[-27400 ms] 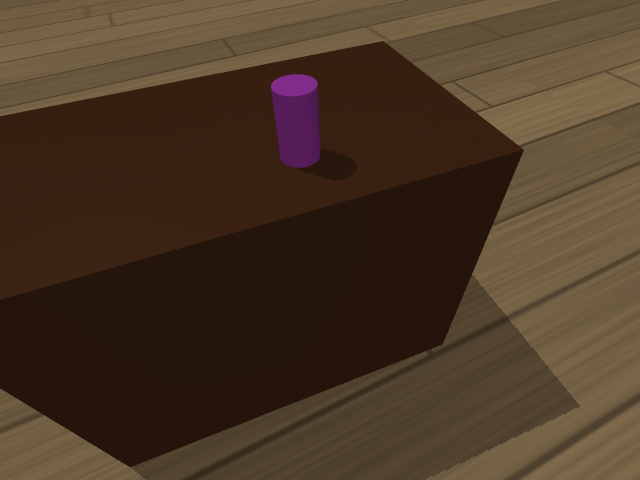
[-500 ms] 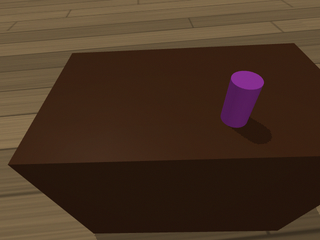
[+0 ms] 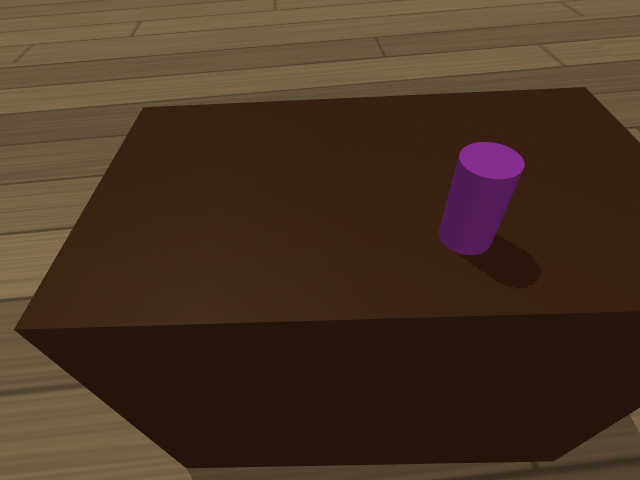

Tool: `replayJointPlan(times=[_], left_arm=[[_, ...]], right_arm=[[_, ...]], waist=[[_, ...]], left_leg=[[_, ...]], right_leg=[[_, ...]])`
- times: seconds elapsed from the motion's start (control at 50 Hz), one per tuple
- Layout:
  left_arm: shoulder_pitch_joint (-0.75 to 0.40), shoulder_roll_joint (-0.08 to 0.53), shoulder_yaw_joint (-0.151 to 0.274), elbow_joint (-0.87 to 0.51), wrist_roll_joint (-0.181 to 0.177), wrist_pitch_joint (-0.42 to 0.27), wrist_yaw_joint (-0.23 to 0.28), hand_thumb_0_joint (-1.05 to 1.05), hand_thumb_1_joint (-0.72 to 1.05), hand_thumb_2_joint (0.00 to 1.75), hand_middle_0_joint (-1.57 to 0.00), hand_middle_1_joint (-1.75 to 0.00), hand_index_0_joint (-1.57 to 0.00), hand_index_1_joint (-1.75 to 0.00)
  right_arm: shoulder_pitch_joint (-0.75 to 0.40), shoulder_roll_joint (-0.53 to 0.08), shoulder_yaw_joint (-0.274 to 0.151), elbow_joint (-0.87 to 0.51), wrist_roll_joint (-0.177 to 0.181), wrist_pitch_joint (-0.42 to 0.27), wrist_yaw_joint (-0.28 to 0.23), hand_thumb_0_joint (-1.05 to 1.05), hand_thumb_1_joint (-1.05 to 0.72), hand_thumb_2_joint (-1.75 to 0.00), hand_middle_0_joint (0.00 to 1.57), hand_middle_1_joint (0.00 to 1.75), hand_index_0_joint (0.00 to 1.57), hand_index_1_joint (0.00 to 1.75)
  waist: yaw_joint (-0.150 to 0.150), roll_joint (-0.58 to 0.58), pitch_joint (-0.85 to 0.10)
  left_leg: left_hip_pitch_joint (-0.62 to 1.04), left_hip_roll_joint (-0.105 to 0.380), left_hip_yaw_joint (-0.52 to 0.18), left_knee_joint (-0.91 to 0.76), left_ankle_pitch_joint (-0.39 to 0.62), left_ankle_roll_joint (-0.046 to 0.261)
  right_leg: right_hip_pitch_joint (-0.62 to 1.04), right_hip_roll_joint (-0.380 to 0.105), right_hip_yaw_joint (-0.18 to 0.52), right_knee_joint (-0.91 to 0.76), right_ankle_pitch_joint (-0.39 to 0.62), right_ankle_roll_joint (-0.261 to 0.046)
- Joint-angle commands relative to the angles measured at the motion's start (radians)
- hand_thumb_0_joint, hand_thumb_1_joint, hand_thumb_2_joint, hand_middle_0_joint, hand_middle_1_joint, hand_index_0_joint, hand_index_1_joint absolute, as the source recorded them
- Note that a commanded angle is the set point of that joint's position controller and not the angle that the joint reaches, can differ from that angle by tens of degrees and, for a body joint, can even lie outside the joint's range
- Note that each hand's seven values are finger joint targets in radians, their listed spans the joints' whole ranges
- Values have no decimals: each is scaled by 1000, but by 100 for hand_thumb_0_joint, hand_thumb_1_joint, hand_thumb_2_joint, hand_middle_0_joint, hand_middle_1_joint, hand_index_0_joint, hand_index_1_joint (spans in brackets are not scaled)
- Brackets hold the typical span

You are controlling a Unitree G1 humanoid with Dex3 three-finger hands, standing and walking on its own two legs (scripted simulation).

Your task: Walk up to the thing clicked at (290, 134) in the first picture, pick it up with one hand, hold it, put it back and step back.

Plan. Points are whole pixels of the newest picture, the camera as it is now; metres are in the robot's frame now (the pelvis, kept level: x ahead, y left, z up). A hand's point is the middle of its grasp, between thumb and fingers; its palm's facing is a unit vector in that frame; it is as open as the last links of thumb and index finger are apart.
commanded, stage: stand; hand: right
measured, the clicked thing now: (476, 201) +0.46 -0.21 +0.09
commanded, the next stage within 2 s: step back in 0.64 s
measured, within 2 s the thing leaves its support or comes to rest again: neither
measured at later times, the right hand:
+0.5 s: hand out of the picture +0.06 -0.25 -0.16, palm faces -0.03 +0.94 -0.33, open 7.4 cm
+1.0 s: hand out of the picture +0.00 -0.23 -0.16, palm faces -0.04 +0.89 -0.45, open 7.4 cm
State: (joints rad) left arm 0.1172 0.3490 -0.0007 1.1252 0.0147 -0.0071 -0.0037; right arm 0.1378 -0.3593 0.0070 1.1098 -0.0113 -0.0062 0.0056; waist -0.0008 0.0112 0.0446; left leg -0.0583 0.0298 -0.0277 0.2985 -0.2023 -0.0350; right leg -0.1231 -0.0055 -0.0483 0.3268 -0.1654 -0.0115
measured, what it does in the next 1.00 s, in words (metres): lifts its left foot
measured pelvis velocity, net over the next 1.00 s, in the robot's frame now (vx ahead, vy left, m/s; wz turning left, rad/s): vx -0.06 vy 0.06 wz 0.00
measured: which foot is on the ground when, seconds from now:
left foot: down 0.00-1.00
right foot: down 0.00-0.96, up 0.98-1.00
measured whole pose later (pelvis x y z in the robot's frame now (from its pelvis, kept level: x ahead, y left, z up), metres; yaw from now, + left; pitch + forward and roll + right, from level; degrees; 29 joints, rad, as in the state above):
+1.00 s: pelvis -0.06 +0.06 -0.03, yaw +0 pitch -1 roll +0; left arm -0.01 0.41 0.06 0.90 0.02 0.07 0.02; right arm 0.15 -0.40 -0.07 0.96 -0.03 0.03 0.01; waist -0.01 -0.06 0.20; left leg -0.26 -0.04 -0.01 0.66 -0.38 0.03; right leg -0.44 -0.04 0.08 0.77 -0.42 0.00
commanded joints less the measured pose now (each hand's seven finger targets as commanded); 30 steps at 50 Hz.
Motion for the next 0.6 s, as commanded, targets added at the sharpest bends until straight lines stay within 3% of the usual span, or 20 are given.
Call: replayJointPlan(times=[0.0,0.12,0.58], left_arm=[[-33,219,43,-61,-5,-27,12,0,90,90,-20,-30,-20,-30],[-31,216,43,-62,-7,-25,11,0,90,90,-20,-30,-20,-30],[-38,218,43,-66,-5,-26,13,0,90,90,-20,-30,-20,-30]], right_arm=[[-27,-207,-41,-57,-1,-19,-18,0,-90,-90,20,30,20,30],[-22,-206,-41,-53,-2,-18,-17,0,-90,-90,20,30,20,30],[-24,-208,-43,-56,-4,-16,-16,0,-90,-90,20,30,20,30]], waist=[[4,-18,-59],[7,-5,-42],[-1,-10,-49]], left_leg=[[-38,102,-63,-37,150,49],[-59,100,-65,-46,107,50],[-53,98,-60,-38,111,51]], right_leg=[[48,-128,112,-46,159,-13],[46,-125,116,-55,110,-14],[38,-128,120,-55,126,-13]])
